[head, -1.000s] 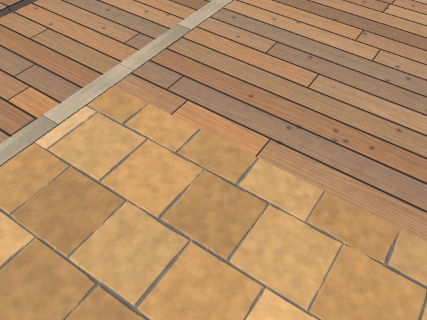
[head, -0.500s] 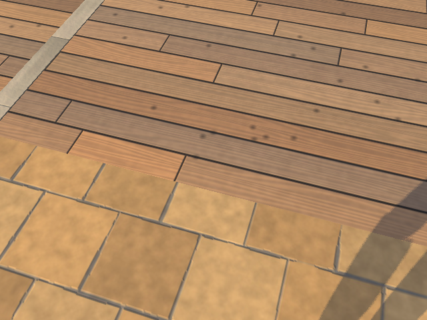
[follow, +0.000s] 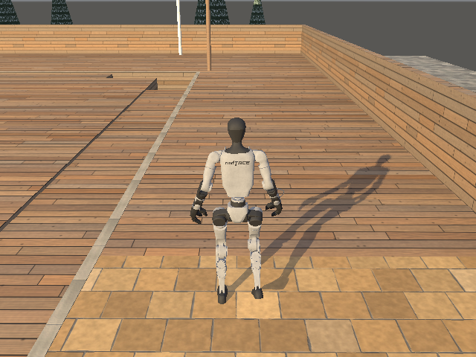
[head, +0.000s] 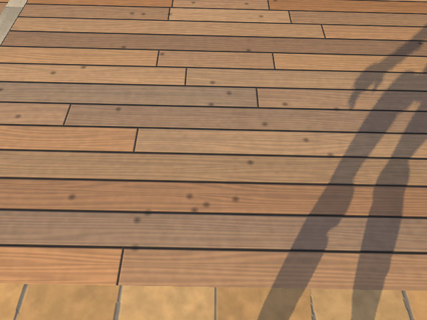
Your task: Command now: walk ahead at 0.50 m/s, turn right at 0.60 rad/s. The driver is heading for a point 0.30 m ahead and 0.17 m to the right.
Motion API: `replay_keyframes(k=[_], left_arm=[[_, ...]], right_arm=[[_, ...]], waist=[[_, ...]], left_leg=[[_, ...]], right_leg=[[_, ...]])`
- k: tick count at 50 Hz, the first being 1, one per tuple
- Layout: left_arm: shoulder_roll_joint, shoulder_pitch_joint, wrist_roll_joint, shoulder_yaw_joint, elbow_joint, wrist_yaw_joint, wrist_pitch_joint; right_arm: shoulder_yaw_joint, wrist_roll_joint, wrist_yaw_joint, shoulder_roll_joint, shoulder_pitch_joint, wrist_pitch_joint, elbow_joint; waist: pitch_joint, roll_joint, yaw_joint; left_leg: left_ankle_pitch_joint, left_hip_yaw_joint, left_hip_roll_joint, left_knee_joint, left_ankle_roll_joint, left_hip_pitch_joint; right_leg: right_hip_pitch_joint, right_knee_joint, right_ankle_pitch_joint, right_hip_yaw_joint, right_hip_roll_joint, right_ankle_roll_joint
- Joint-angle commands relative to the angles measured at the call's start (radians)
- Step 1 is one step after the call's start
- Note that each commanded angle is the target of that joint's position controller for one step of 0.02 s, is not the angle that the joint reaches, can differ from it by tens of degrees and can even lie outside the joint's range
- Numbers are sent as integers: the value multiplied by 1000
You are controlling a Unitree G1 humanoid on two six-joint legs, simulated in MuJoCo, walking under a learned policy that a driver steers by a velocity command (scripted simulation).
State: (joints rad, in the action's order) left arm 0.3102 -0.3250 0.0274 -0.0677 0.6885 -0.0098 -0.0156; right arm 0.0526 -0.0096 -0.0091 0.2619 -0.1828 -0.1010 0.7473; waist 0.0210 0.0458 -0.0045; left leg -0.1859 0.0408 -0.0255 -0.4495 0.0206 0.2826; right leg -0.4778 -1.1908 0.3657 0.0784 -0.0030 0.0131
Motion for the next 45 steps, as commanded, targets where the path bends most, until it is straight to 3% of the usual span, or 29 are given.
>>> replay_keyframes(k=[1, 5, 9, 12, 14, 15, 16, 17, 18, 19, 20, 21, 22, 23, 24, 25, 27, 30, 34, 36, 37, 38, 39, 40, 41, 42, 45], left_arm=[[57, 31, 3, -21, -100, 7, -5], [38, 99, -4, -13, -128, 12, -4], [15, 223, -5, 1, -155, 39, -20], [11, 303, 0, 4, -187, 59, -22], [24, 314, -9, -3, -205, 68, -26], [44, 279, -18, -13, -203, 69, -27], [78, 188, -24, -32, -182, 69, -29], [121, 44, -25, -57, -142, 59, -29], [190, -68, -32, -75, -119, 36, -18], [273, -8, -50, -65, -145, 23, -20], [186, -52, -47, -49, -159, 27, -17], [151, 3, -42, -33, -141, 34, -20], [119, 57, -23, -25, -124, 35, -23], [94, 110, -20, -15, -122, 32, -24], [92, 147, -31, -13, -122, 32, -25], [95, 177, -42, -14, -119, 33, -28], [90, 216, -48, -14, -100, 32, -40], [82, 228, -49, -11, -63, 21, -37], [72, 208, -52, -2, -10, 15, -19], [51, 223, -42, 10, 9, 18, -13], [25, 202, -39, 20, 25, 19, -13], [3, 159, -50, 28, 40, 19, -15], [12, 77, -59, 22, 56, 20, -18], [-6, 80, -58, 28, 61, 12, -11], [32, 137, -54, 21, 62, 5, -2], [43, 162, -47, 15, 63, -1, 7], [41, 154, -46, 14, 83, -7, 20]], right_arm=[[30, 3, 5, 110, -25, -13, -26], [44, 3, 7, 154, -39, -16, 5], [47, 11, 12, 184, -62, -2, 27], [54, 23, 13, 212, -110, 13, 52], [56, 34, 15, 228, -115, 30, 62], [60, 39, 19, 246, -117, 37, 64], [62, 44, 24, 257, -112, 43, 63], [56, 46, 27, 246, -101, 45, 59], [35, 17, 26, 195, -117, 36, 37], [-13, -20, 1, 76, -264, 20, 5], [7, 10, -9, 191, -218, 12, 57], [16, 46, -10, 208, -108, 17, 20], [7, 37, 0, 181, -64, 21, 9], [8, 23, 11, 175, -54, 31, 19], [11, 22, 17, 175, -82, 48, 28], [11, 20, 23, 161, -121, 65, 43], [5, 10, 35, 126, -158, 84, 57], [-4, 0, 42, 100, -100, 93, 50], [2, 6, 39, 119, -17, 102, 35], [3, -3, 34, 110, -21, 98, 39], [2, -15, 32, 113, -20, 96, 39], [7, -22, 34, 151, -13, 91, 28], [18, -16, 40, 216, 23, 92, 16], [11, -8, 34, 164, 55, 94, 31], [0, -7, 25, 115, 72, 91, 25], [-5, -11, 22, 103, 70, 86, 33], [-6, -3, 20, 111, 37, 68, 62]], waist=[[0, -164, 22], [11, -120, 28], [39, -104, 73], [67, -98, 96], [67, -104, 74], [29, -128, 45], [-32, -140, -11], [-111, -118, -95], [-212, -14, -136], [-395, 235, -3], [-564, 73, -104], [-405, 54, -97], [-271, -3, -64], [-194, -18, -32], [-163, -3, 8], [-159, 5, 37], [-157, 23, 67], [-157, 48, 50], [-121, 56, 14], [-99, 47, 37], [-83, 26, 42], [-78, -32, 21], [-62, -166, -52], [-74, -235, -56], [-36, -189, -25], [-35, -160, -13], [-51, -125, 0]], left_leg=[[26, -249, 273, 273, 153, -164], [190, -116, 282, 301, 172, -196], [251, 20, 259, 300, 140, -223], [284, 62, 286, 286, 126, -297], [558, 89, 292, 201, 110, -328], [755, 99, 290, 121, 99, -347], [879, 110, 277, -5, 82, -346], [856, 138, 240, -186, 48, -268], [490, 144, 185, -465, -3, -39], [-505, 62, 29, -858, -66, 332], [-506, -132, 42, -943, -64, 298], [-440, -119, 87, -923, -59, 366], [-370, -96, 119, -833, -60, 391], [-322, -92, 140, -771, -68, 357], [-282, -95, 149, -736, -75, 261], [-247, -83, 138, -709, -85, 181], [-197, -71, 128, -595, -103, 104], [-84, -75, 126, -406, -105, 56], [-23, -81, 114, -244, -88, 7], [28, -63, 95, -102, -63, -73], [108, -71, 99, -5, -48, -124], [254, -146, 167, 35, -25, -165], [292, -189, 227, 22, 24, -154], [46, -189, 207, 54, 49, -35], [-61, -167, 163, 72, 27, 21], [-54, -144, 143, 66, 3, 25], [79, -112, 119, 24, -17, -41]], right_leg=[[-223, 10, -72, 30, -103, -10], [-273, 166, -211, 23, -115, -28], [-216, 405, -388, -48, -98, -14], [-205, 510, -375, -88, -85, 12], [-141, 571, -296, -122, -41, 41], [-69, 585, -251, -147, -1, 60], [56, 619, -252, -160, 38, 84], [280, 701, -385, -155, 67, 118], [578, 669, -704, 4, -62, 167], [915, 629, -1039, 486, -409, 393], [883, 689, -1003, 531, -416, 415], [778, 707, -1015, 356, -359, 365], [634, 739, -933, 262, -296, 311], [501, 778, -873, 211, -263, 281], [368, 822, -857, 166, -239, 270], [276, 854, -848, 127, -226, 270], [188, 880, -860, 60, -204, 272], [175, 890, -745, 16, -178, 248], [174, 907, -422, 59, -187, 226], [153, 873, -255, 68, -165, 188], [140, 847, -178, 61, -129, 142], [125, 799, -95, 45, -81, 87], [105, 757, -8, -9, -5, 47], [210, 765, -44, -51, 13, 19], [247, 757, -89, -47, 6, 14], [256, 751, -124, -41, -3, 22], [259, 759, -212, -18, -21, 34]])
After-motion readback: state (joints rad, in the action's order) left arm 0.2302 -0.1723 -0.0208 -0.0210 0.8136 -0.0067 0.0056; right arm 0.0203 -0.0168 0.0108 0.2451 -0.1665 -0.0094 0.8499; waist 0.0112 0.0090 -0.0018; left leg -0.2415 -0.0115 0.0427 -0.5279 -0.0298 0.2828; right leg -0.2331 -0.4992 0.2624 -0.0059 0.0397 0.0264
